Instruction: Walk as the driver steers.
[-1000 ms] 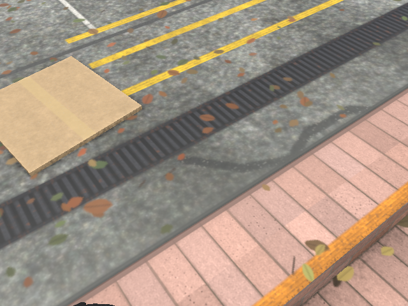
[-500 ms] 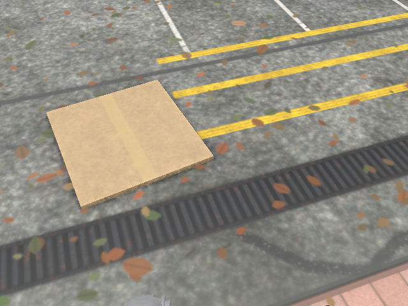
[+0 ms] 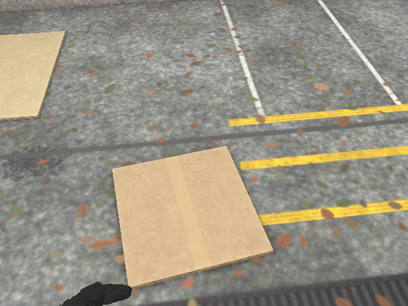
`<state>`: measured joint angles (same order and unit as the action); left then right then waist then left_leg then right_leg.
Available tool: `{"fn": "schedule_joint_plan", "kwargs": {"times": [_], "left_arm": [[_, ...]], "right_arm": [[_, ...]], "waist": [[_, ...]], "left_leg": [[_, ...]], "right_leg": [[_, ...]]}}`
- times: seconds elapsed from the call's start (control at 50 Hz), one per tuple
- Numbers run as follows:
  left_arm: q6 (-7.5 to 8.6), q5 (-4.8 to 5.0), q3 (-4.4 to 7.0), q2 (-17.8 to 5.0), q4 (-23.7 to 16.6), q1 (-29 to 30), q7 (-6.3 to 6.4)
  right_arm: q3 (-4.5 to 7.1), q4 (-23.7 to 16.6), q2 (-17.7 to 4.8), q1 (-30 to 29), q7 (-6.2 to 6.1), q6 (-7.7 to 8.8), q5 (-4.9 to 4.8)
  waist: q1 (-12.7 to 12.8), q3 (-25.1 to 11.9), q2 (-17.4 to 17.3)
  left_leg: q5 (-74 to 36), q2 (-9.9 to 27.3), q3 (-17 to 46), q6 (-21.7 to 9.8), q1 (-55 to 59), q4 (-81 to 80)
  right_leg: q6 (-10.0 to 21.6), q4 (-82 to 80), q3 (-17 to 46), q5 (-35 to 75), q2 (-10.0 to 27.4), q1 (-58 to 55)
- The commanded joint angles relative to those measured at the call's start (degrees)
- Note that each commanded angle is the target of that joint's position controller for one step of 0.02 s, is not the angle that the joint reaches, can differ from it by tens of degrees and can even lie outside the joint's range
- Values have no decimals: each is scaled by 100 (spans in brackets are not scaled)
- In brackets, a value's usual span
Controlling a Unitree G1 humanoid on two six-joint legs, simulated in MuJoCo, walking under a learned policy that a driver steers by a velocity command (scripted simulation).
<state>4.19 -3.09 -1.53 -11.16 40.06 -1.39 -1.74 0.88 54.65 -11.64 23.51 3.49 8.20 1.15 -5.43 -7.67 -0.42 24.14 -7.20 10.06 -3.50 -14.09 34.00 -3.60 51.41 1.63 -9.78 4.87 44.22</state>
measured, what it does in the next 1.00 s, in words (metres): climbs: right foot, then left foot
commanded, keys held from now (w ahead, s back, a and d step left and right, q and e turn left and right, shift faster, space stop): w+q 0.18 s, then w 0.82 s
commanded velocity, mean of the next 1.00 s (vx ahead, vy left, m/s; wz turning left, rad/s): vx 0.50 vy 0.00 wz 0.24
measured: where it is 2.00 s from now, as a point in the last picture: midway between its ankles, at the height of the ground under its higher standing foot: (154, 196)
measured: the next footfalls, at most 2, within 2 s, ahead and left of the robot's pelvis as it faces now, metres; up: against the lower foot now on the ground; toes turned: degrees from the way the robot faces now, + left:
right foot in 0.06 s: +0.18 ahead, -0.15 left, +0.00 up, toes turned +1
left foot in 0.60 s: +0.43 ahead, +0.15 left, +0.00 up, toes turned +16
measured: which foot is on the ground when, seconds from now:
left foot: down 0.00-0.08, up 0.10-0.58, down 0.60-1.00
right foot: up 0.00-0.04, down 0.06-0.60, up 0.62-1.00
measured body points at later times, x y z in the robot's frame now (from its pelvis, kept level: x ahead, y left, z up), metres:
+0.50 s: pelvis +0.24 -0.03 +0.02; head +0.26 -0.03 +0.47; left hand +0.12 +0.19 -0.12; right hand +0.52 -0.16 -0.07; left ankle +0.39 +0.15 -0.67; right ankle +0.14 -0.15 -0.72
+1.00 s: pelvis +0.50 +0.05 +0.02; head +0.52 +0.06 +0.47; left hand +0.64 +0.32 -0.08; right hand +0.55 -0.20 -0.12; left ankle +0.40 +0.14 -0.72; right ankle +0.71 -0.06 -0.67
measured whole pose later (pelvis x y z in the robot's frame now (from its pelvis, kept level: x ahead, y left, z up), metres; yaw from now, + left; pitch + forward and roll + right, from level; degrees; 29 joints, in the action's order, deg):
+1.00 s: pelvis +0.50 +0.05 +0.02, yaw +14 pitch +3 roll +2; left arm 3.7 0.6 2.9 -12.4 48.5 -1.2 -0.2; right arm 3.9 54.0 -12.2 21.3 -0.7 3.8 -0.7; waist -3.8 -1.0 2.1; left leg 14.3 -2.3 -3.5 -1.6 -2.9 14.4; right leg 0.1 41.0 0.6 -1.3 6.9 40.4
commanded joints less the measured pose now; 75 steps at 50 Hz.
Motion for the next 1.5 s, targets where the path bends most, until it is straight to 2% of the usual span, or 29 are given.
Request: {"fn": "schedule_joint_plan", "kwargs": {"times": [0.02, 0.06, 0.08, 0.1, 0.12, 0.14, 0.18, 0.2, 0.26, 0.34, 0.36, 0.48, 0.56, 0.6, 0.62, 0.64, 0.68, 0.74, 0.86, 1.02, 1.08, 1.1, 1.12, 1.14, 1.16, 1.2, 1.24, 1.34, 1.5], "left_arm": [[45, 93, 185, -517, -364, 544, 75], [272, 206, 407, -943, -201, -217, 225], [399, 151, 474, -1187, 117, -1532, 311], [381, 178, 461, -1493, 240, -2302, 251], [348, 50, 551, -1318, 430, -2500, 271], [303, 122, 505, -1149, 483, -1919, 257], [288, 172, 191, -61, 407, -1210, 295], [250, 155, 151, 136, 395, -1070, 337], [242, 4, 321, -157, 590, -1238, 348], [275, -141, 315, -205, 1011, -1764, 109], [216, 415, 521, -851, 1092, -1820, 260], [126, 417, 585, -774, 1519, -2493, 308], [12, 438, 681, -989, 1681, -2562, 297], [-6, 448, 668, -991, 1628, -2337, 329], [48, 296, 600, -879, 1353, -2065, 346], [199, 333, 384, -187, 1300, -2655, 235], [384, 611, 586, -732, 1122, -1703, 196], [235, 414, 655, -639, 1023, -1506, 331], [13, 299, 576, -419, 775, -818, 283], [11, 403, 470, -499, 432, 631, 77], [85, 340, 666, -853, 773, -489, 45], [109, 322, 839, -1258, 1062, -1547, 81], [74, 291, 986, -1772, 1271, -2408, 95], [70, 307, 858, -1417, 1208, -2434, 93], [98, 284, 753, -1169, 1075, -1829, 105], [123, 251, 674, -881, 945, -1011, 95], [177, 232, 590, -556, 1007, -773, 64], [191, 305, 674, -889, 1257, -1324, 208], [132, 421, 742, -1065, 1540, -1902, 261]], "right_arm": [[335, -491, -1032, -302, 69, 60, -79], [330, -587, -874, -368, 93, 40, 90], [154, -706, -180, -218, 75, 67, 154], [42, -935, 267, 424, 90, 125, 224], [259, -852, -494, -510, 88, 51, 140], [263, -841, -498, -851, 6, -41, 76], [229, -639, -331, -902, -113, -135, 184], [209, -634, -277, -1072, -69, -167, 286], [200, -745, -147, -1684, 68, -214, 140], [186, -742, -63, -1929, 136, -254, 205], [170, -1145, -112, -2377, -101, -353, -388], [138, -1513, -156, -3302, -161, -438, -322], [231, -1609, -301, -3231, -103, -408, -256], [530, -1078, -849, -1435, -176, -425, -199], [713, -789, -1460, -87, -279, -453, -143], [660, -713, -1619, 13, -296, -454, -124], [516, -818, -954, -534, -352, -470, -146], [385, -895, -435, -1464, -283, -354, -93], [449, -564, -756, -888, -407, -310, -86], [538, -265, -1085, -227, -448, -393, -252], [508, -273, -979, -443, -482, -437, -256], [434, -332, -776, -459, -508, -440, -210], [259, -417, -225, 66, -474, -374, -223], [317, -407, -475, -228, -427, -261, -152], [448, -514, -835, -585, -380, -197, -306], [456, -644, -764, -1146, -439, -201, -274], [496, -538, -613, -867, -503, -335, -257], [478, -631, -477, -1507, -510, -429, -150], [384, -845, -461, -2685, -325, -417, -232]], "waist": [[271, 559, -449], [620, 46, -327], [930, -1123, 643], [832, -2331, 2622], [1257, -727, 1253], [1024, -10, 853], [609, 210, 545], [493, 186, 405], [641, 195, 407], [603, 370, 299], [513, 876, -74], [863, 1222, 274], [698, 956, 660], [-117, -28, 729], [-573, -982, -63], [-52, -1660, -1276], [-79, -700, -734], [625, 168, -291], [689, 753, -263], [262, 1098, -370], [888, 533, -487], [1266, -127, -121], [1270, -1036, 1473], [1348, -1317, 1560], [1197, -680, 1228], [879, 206, 443], [514, 388, 647], [584, 752, 354], [935, 1085, 434]], "left_leg": [[-2188, 1346, 1445, -1013, -472, -796], [-3318, 1090, 1421, -562, -439, 241], [-2739, 284, 777, -82, -1312, 2085], [1069, -554, 234, 348, -3506, 3649], [530, -34, 85, 275, -4776, 4856], [-397, 354, -88, 152, -4918, 5338], [-1516, 1019, -212, 32, -3935, 4565], [-1402, 1162, -344, 113, -3500, 4318], [-1592, 1179, -453, 166, -3656, 3654], [-3034, 1169, -640, 60, -3712, 2267], [-2723, 1218, -654, 118, -3245, 1978], [-2543, 1220, -1047, 51, -3029, 355], [-1610, 762, -1492, -279, -1888, -327], [-2032, 614, -1448, -603, 769, -417], [-3011, 1872, 134, -981, 2901, -78], [-2165, 3047, 2669, -1861, 4346, -951], [-2040, 2660, 1715, -1428, 3128, -1423], [-2378, 2155, 467, -1115, 768, -2074], [-2701, 1957, -312, -1094, 102, -2533], [-2116, 2106, -574, -750, 917, -2419], [-3846, 1896, -831, -509, 946, -1124], [-3896, 1548, -1165, -266, 256, 361], [-1941, 684, -1490, 237, -1927, 2767], [473, 508, -560, 165, -2670, 3770], [208, 847, -376, 40, -3219, 4274], [-622, 1327, -610, -74, -2901, 3807], [-938, 1529, -559, -93, -2245, 3332], [-2019, 1538, -715, 174, -2592, 1848], [-2654, 1254, -919, 313, -2167, -38]], "right_leg": [[-24, -1605, -341, 293, -332, -1656], [559, -1764, -339, 685, -246, -3086], [1561, -1539, 688, 1907, 677, -5162], [3061, -2706, 3821, 1684, 2109, -7404], [2515, -3324, 4134, 266, 2069, -6510], [2013, -3426, 3191, -1019, 1909, -5327], [1615, -3863, 1735, -675, 1446, -3880], [1608, -4057, 1369, -182, 1318, -3543], [1779, -4318, 479, 690, 1083, -3649], [1872, -4335, -363, 1863, 975, -3742], [1352, -4377, -522, 1251, 914, -3243], [1269, -4441, -544, 1142, 1101, -4418], [1157, -3460, -700, 3524, 1128, -4984], [871, -1582, -982, 4223, 759, -4094], [645, 451, -1111, 1907, 310, -2408], [385, 2203, -356, -2322, -592, -380], [456, 2884, 243, -1685, -115, 496], [438, 2081, 180, -725, 435, -507], [316, 690, 86, 482, 494, -207], [485, -1615, -272, 661, 19, -831], [861, -1917, -668, 143, -434, -2411], [1166, -1924, -30, 363, -8, -3962], [2047, -2685, 2534, -1225, 1384, -6066], [2090, -3583, 4084, -1948, 1601, -6258], [1855, -3605, 3454, -2247, 1561, -5695], [1661, -3845, 2243, -1339, 1203, -4039], [1518, -4100, 1525, -766, 860, -3273], [1644, -4491, 829, 51, 789, -3320], [1523, -4344, 335, 223, 839, -3766]]}}
Velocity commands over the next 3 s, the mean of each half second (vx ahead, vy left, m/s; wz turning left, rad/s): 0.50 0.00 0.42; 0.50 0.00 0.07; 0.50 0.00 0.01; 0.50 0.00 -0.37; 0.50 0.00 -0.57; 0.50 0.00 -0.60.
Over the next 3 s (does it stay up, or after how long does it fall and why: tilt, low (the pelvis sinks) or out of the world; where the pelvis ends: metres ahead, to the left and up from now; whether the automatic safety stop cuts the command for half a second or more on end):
stays up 1.53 0.10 0.02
